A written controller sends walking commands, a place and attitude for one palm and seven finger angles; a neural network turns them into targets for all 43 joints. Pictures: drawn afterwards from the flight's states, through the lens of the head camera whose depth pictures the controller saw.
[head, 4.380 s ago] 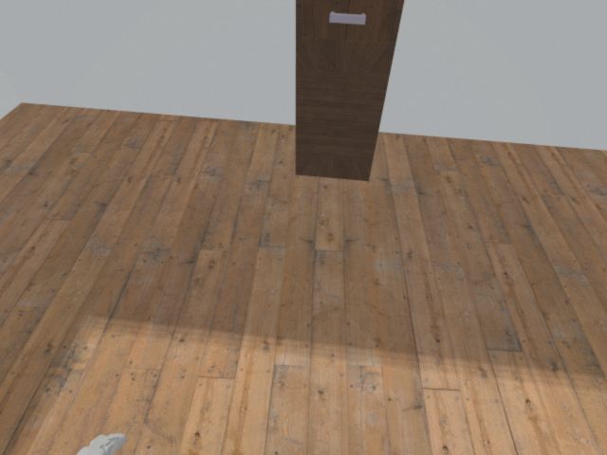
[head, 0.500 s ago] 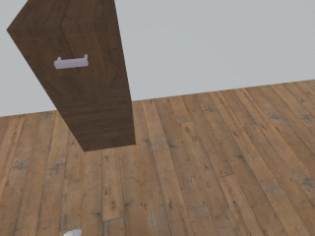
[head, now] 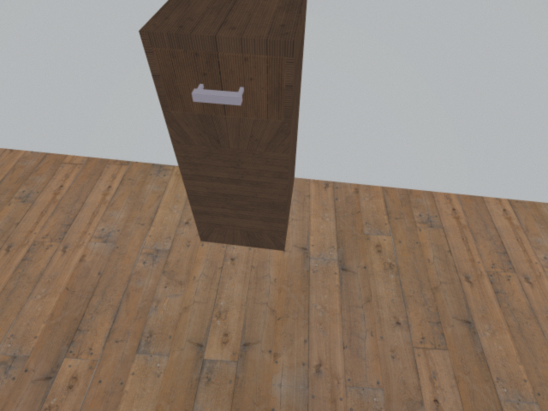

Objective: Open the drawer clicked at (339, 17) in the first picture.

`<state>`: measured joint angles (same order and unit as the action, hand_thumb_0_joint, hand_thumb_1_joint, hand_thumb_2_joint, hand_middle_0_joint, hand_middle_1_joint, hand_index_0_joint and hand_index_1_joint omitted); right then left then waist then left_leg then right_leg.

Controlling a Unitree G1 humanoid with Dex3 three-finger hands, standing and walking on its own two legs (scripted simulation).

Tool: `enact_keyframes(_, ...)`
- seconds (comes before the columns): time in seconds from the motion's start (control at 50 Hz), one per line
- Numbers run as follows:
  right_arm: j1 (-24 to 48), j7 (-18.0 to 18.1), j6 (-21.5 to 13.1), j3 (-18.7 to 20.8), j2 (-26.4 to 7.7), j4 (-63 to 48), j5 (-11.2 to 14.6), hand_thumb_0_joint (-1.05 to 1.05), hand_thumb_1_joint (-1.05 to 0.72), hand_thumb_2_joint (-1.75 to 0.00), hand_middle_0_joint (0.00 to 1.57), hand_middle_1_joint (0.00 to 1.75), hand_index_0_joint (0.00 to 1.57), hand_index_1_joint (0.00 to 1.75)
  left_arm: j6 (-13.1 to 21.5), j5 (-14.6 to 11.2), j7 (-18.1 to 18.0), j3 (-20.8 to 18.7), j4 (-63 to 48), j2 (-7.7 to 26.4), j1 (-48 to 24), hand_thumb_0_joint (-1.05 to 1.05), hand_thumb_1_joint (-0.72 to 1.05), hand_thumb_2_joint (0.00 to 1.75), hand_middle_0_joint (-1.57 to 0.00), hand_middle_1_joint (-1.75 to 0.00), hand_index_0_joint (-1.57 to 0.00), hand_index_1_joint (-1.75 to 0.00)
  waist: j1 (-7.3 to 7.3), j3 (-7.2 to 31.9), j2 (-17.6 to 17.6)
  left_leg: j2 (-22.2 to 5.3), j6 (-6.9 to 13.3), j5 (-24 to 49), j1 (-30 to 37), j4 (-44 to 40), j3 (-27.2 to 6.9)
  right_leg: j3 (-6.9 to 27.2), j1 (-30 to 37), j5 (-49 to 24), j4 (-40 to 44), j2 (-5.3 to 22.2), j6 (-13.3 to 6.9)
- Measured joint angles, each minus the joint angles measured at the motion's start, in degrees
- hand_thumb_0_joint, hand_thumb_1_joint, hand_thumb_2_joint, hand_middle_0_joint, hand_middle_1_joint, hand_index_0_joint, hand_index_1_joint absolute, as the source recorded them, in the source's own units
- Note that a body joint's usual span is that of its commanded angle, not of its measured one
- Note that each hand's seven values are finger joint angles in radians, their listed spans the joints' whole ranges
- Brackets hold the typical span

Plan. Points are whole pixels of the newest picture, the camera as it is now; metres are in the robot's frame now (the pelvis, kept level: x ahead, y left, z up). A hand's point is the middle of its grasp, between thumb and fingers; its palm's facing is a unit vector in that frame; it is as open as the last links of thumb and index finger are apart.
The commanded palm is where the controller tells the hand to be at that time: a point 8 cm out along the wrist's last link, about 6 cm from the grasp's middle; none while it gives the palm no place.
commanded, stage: take the last steps up to it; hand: left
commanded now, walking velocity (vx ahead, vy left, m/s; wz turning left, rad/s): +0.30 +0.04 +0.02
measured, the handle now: (219, 92) +0.83 +0.25 +0.00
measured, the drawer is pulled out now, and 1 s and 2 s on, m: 0.00 0.00 0.00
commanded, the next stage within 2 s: come to a stop and stand still in 0.80 s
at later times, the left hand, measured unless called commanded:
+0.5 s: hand (186, 356) +0.23 +0.20 -0.18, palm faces -0.03 -0.98 -0.19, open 7.4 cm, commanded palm none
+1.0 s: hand (181, 345) +0.25 +0.22 -0.20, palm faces +0.08 -0.99 -0.14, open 7.3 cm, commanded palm none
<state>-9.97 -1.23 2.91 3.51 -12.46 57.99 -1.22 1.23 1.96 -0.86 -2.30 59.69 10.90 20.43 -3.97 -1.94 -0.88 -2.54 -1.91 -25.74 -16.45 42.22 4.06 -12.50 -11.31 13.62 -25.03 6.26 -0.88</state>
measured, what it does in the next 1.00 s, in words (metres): walks ahead: left foot, then right foot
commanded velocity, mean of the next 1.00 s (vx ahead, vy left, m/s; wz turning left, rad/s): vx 0.18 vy -0.01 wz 0.00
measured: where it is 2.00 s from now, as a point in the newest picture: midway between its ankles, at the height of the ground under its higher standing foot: outside the picture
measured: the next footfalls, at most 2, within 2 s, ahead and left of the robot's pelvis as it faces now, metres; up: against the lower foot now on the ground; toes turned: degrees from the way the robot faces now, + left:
left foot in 0.08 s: +0.02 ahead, +0.14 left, +0.00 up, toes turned +6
right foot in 0.52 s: +0.28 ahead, -0.10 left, +0.00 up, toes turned -9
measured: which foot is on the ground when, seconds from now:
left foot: up 0.00-0.06, down 0.08-0.52, up 0.54-0.90, down 0.92-1.00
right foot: down 0.00-0.08, up 0.10-0.50, down 0.52-0.94, up 0.96-1.00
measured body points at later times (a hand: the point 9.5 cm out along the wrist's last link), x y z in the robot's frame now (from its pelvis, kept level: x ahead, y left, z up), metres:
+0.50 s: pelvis +0.13 +0.02 -0.02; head +0.15 +0.01 +0.43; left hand +0.23 +0.25 -0.17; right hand +0.02 -0.20 -0.17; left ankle -0.02 +0.13 -0.74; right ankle +0.24 -0.09 -0.74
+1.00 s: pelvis +0.27 +0.05 -0.01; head +0.27 +0.08 +0.44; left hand +0.25 +0.27 -0.18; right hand +0.31 -0.19 -0.15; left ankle +0.29 +0.14 -0.75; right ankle +0.25 -0.08 -0.73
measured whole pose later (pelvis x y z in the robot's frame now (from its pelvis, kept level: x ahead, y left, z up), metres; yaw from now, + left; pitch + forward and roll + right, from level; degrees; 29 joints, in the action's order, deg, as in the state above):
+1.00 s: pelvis +0.27 +0.05 -0.01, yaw +0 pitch -1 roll -1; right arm -14.8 0.9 -1.7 2.0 -8.4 60.6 -1.7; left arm -0.5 0.9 -0.9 -2.3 63.7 10.3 18.2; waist -1.2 -0.5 -2.5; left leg -3.2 2.2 -15.1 -16.4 32.4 7.7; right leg -6.3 -14.7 24.8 -38.3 3.2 -0.4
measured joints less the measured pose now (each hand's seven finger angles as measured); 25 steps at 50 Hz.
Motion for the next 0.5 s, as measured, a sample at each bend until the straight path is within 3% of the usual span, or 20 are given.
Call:
enact_keyframes(0.08, 0.4, 0.31, -2.52, -0.86, 0.81, -1.14, 0.18, 0.01, -0.91, -0.9, 0.2, 0.3, 0.19, 0.3, -1.18, -0.61, 0.23, -0.33, 3.45, 0.82, 3.82, 0.0, 0.91, 0.9, -0.2, -0.3, -0.2, -0.3, -0.28, 1.47, 0.14, -0.18, 1.68, 5.6, 6.26, -14.85, 1.3, -0.21, -1.08, 3.26, -4.31, -0.04, 1.75)
enact_keyframes(0.14, -0.44, 1.0, -3.74, -1.49, 2.65, -1.05, -0.09, 0.0, -0.91, -0.9, 0.2, 0.3, 0.2, 0.3, -3.0, -0.47, 0.5, -0.33, 5.52, 1.38, 4.39, 0.01, 0.91, 0.9, -0.2, -0.3, -0.2, -0.3, 0.15, 1.31, -1.33, 0.85, 3.06, 7.09, 7.65, -13.66, 2.31, 4.17, -6.01, 11.96, -18.09, -0.08, 1.59)
enact_keyframes(0.2, -3.34, 2.28, -4.58, -1.33, 3.46, -0.32, 0.19, 0.0, -0.93, -0.9, 0.2, 0.3, 0.2, 0.3, -3.14, -0.2, 1.11, -0.36, 5.75, 1.14, 3.14, 0.01, 0.91, 0.9, -0.2, -0.3, -0.19, -0.3, 1.47, 1.49, -1.27, 1.54, 3.54, 7.14, 11.05, -17.15, 2.25, 6.47, -11.76, 9.54, -29.08, -0.36, 1.49)
enact_keyframes(0.26, -6.4, 2.63, -5.08, -1.49, 3.07, 1.54, 0.29, -0.01, -0.94, -0.9, 0.21, 0.3, 0.2, 0.3, -2.38, -0.33, 1.51, -0.33, 4.37, 0.8, 0.21, 0.01, 0.91, 0.9, -0.2, -0.3, -0.19, -0.3, 2.18, 0.88, -1.36, 2.55, 3.86, 8.23, 14.35, -21.18, 1.95, 7.78, -16.32, 4.83, -33.06, 0.32, 2.17)
enact_keyframes(0.38, -12.15, 2.77, -5.32, -1.67, 3.73, 5.72, 0.16, 0.0, -0.93, -0.9, 0.2, 0.3, 0.2, 0.3, -1.83, -0.75, 1.67, -0.21, 1.05, 0.03, -6.75, 0.01, 0.91, 0.9, -0.2, -0.3, -0.19, -0.3, 3.48, -0.6, -1.4, 3.34, 3.43, 7.08, 19.48, -24.93, 2.13, 7.61, -19.32, 0.67, -25.62, 0.86, 2.68)
enact_keyframes(0.5, -16.24, 2.75, -5.13, -1.49, 4.03, 8.46, -0.18, 0.0, -0.91, -0.9, 0.2, 0.3, 0.2, 0.3, -0.43, -0.91, 1.93, -0.19, -1.5, -0.39, -12.45, 0.01, 0.91, 0.9, -0.2, -0.3, -0.19, -0.3, 6.24, -2.23, 0.44, 1.44, 1.22, 0.01, 21.78, -19.56, 2.91, 5.3, -13.77, -0.36, -10.73, -1.93, 0.1)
